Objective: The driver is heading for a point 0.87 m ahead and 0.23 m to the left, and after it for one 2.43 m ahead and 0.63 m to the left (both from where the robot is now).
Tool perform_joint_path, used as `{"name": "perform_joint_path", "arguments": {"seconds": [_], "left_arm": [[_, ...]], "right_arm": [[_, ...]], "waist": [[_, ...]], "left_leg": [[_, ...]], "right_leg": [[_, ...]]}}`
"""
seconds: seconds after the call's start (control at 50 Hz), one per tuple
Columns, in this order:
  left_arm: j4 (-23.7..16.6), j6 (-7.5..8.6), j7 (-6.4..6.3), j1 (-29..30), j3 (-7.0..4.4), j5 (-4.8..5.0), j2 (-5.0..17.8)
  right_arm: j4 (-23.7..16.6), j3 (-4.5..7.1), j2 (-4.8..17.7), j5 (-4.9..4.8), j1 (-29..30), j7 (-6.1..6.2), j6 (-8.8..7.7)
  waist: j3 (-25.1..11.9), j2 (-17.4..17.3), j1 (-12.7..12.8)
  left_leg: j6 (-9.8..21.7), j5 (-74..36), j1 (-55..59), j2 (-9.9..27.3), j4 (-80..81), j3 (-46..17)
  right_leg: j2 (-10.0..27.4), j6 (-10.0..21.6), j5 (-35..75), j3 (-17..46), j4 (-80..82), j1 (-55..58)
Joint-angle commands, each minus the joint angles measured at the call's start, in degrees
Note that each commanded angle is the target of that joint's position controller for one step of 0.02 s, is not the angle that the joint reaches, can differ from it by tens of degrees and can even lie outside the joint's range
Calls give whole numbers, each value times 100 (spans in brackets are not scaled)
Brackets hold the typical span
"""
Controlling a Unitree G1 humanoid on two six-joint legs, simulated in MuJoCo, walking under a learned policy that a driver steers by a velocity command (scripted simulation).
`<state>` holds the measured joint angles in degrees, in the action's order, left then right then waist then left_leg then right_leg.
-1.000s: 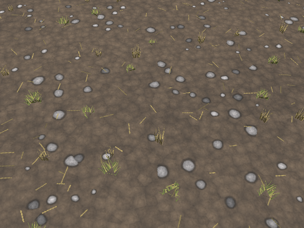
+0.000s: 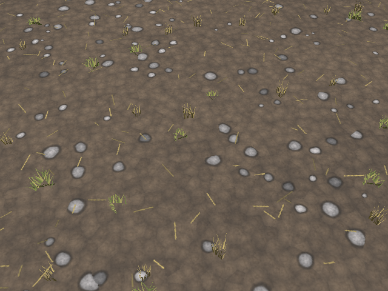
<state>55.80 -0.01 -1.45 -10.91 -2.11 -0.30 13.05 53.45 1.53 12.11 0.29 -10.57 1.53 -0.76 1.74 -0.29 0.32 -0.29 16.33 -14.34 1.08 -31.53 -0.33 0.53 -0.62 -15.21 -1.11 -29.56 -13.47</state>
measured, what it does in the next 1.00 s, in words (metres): walks ahead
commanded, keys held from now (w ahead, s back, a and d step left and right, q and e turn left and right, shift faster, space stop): no key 0.52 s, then w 0.24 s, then w+q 0.24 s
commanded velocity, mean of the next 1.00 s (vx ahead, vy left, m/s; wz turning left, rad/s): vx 0.14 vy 0.00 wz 0.05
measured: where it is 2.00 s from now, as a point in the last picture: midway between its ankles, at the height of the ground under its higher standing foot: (152, 243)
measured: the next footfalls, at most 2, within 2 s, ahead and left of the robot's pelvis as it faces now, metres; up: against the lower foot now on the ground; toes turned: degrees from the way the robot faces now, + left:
left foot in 1.22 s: +0.39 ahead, +0.14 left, +0.00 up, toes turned +15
right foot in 1.74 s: +0.73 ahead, +0.06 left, +0.00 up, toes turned +28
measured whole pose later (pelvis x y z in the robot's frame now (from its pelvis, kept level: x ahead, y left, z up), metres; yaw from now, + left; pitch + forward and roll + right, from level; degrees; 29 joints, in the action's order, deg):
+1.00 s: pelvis +0.11 -0.02 +0.01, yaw +5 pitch +1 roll +0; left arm 65.0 5.9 -0.5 -27.2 -1.4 -0.6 10.4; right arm 56.0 3.7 14.1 -2.4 -10.0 -1.0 -4.2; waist -0.7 -1.6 2.8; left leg 4.2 11.1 -36.7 1.6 -61.5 -2.7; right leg 0.0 1.2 -19.3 -6.5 -17.5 0.6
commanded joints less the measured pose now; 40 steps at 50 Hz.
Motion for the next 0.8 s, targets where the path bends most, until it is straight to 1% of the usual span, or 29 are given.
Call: {"name": "perform_joint_path", "arguments": {"seconds": [0.02,0.22,0.52,0.54,0.56,0.58,0.6,0.62,0.64,0.66,0.68,0.7,0.72,0.74,0.76,0.78,0.8], "left_arm": [[-95,20,-44,-28,-101,13,524],[274,-31,-105,-26,-91,19,554],[647,-16,-121,-169,-24,11,425],[726,-20,-121,-305,-9,14,365],[752,-30,-131,-357,-36,56,427],[723,-24,-142,-345,-65,83,506],[674,11,-145,-310,-71,91,516],[635,77,-134,-304,-62,102,456],[614,161,-109,-313,-49,114,376],[584,242,-74,-284,-42,116,311],[537,313,-32,-230,-33,121,236],[502,373,15,-226,-13,142,121],[492,417,54,-273,-5,165,73],[517,450,80,-385,-11,174,81],[605,476,88,-666,-14,185,63],[781,498,75,-1200,-35,176,109],[1005,534,43,-1944,-167,159,571]], "right_arm": [[-140,150,686,-10,-40,16,-36],[189,143,624,-10,-14,30,17],[563,98,552,-11,-155,67,47],[643,89,509,-13,-281,71,56],[669,124,596,-53,-330,84,74],[653,159,692,-82,-341,96,78],[614,172,719,-95,-340,100,52],[592,181,722,-118,-382,90,-5],[603,199,736,-147,-493,69,-77],[636,225,773,-168,-662,43,-144],[673,259,849,-181,-840,15,-194],[698,295,943,-190,-949,-8,-226],[672,315,992,-195,-902,-19,-247],[593,309,967,-197,-725,-27,-262],[467,295,942,-212,-418,-39,-268],[297,259,858,-240,10,-58,-268],[73,171,523,-274,452,-70,-312]], "waist": [[-338,12,-17],[-178,-18,-3],[23,8,-10],[-103,-5,-9],[-2,-24,-14],[212,-51,-23],[457,-74,-34],[604,-125,-48],[642,-210,-81],[602,-332,-139],[530,-523,-187],[449,-805,-175],[444,-958,-105],[494,-913,22],[552,-826,240],[629,-622,539],[640,271,827]], "left_leg": [[208,-1507,151,229,491,-210],[194,-1338,180,134,616,-120],[158,-715,99,61,813,-64],[176,-54,140,6,855,-17],[251,987,18,-70,820,15],[354,1935,-214,-47,835,-59],[455,2511,-434,50,910,-215],[553,2715,-513,187,977,-426],[655,2735,-440,348,1045,-670],[780,2764,-260,556,1151,-981],[937,2881,-52,829,1356,-1407],[1122,3035,55,1162,1651,-1929],[1254,3059,-89,1407,1860,-2291],[1246,2946,-420,1434,1896,-2303],[1114,2752,-831,1253,1760,-1989],[900,2299,-1519,879,1302,-1521],[485,1475,-2409,215,-19,-540]], "right_leg": [[150,140,1194,135,310,229],[168,110,1059,120,385,265],[141,86,573,80,565,142],[74,103,-27,7,574,185],[-28,173,-949,-76,470,46],[-48,265,-1818,-65,405,-223],[-8,353,-2311,12,378,-499],[39,415,-2386,88,313,-687],[68,437,-2207,117,170,-826],[59,428,-1944,76,-69,-986],[-1,405,-1626,-51,-396,-1146],[-90,402,-1236,-205,-787,-1167],[-80,471,-986,-217,-1001,-1004],[-39,580,-956,-165,-933,-672],[-51,696,-1007,-158,-493,-139],[25,781,-940,53,233,752],[681,987,-1434,1137,937,1525]]}}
